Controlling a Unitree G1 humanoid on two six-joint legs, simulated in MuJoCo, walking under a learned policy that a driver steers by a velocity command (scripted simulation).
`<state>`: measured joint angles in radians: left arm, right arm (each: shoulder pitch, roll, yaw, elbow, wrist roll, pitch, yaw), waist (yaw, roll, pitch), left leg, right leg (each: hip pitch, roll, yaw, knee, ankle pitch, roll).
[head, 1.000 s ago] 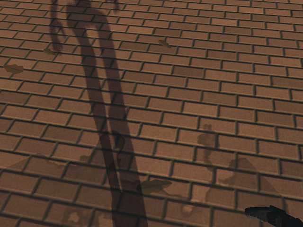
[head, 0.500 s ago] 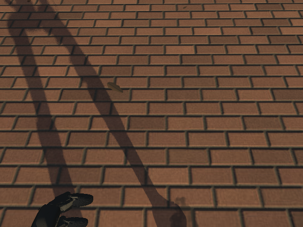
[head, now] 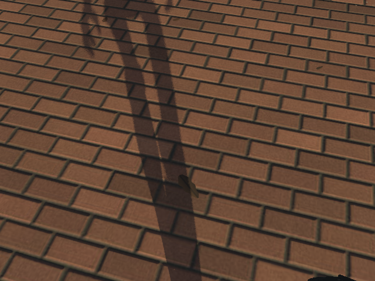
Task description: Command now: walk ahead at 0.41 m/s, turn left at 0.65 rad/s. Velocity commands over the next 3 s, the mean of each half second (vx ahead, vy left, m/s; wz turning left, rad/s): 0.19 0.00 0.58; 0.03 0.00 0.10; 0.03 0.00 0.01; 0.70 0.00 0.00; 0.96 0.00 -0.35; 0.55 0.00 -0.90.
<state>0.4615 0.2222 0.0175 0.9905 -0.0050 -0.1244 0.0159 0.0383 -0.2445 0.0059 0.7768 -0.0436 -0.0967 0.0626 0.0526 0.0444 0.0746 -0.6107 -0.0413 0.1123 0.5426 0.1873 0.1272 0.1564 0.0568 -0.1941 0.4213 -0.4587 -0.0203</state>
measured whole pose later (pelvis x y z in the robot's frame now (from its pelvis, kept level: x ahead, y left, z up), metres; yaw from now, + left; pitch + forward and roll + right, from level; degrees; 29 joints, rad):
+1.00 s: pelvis +0.22 -0.08 +0.03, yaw +20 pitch -1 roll +0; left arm 0.23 0.23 0.00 0.83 0.01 0.01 0.02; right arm 0.21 -0.25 -0.02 0.93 -0.01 0.04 -0.03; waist 0.01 0.00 0.04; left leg -0.12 -0.03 -0.08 0.42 -0.27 0.00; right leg -0.20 0.05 0.02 0.45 -0.22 -0.04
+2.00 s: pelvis +0.40 -0.05 +0.02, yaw +20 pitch +2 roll +0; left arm 0.56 0.17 0.03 1.05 0.02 -0.11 -0.01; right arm 0.00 -0.24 -0.04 0.88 -0.04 -0.04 0.07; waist 0.08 0.03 -0.03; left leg -0.75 0.09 0.05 0.91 -0.03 0.05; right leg 0.12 0.05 -0.04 0.12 -0.29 -0.06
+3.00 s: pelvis +1.16 +0.18 +0.01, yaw -21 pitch +2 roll -1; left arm 0.35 0.33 0.11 0.81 0.01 0.01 0.01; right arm -0.01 -0.26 0.02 0.62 -0.03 -0.04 -0.03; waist 0.11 0.03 0.09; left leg -0.61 0.03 -0.12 0.67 -0.11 -0.05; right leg -0.17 0.23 0.22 0.55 -0.36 -0.14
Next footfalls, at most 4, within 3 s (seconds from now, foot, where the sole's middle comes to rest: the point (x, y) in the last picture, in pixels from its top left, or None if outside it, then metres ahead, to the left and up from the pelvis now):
0.02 left None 0.25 0.03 -0.75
0.62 right None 0.30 -0.14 -0.75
0.94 left None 0.19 0.04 -0.75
2.16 left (166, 216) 0.68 0.16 -0.75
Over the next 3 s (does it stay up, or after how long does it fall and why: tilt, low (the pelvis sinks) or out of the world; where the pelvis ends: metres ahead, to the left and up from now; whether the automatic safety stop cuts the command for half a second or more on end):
stays up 1.16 0.18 0.01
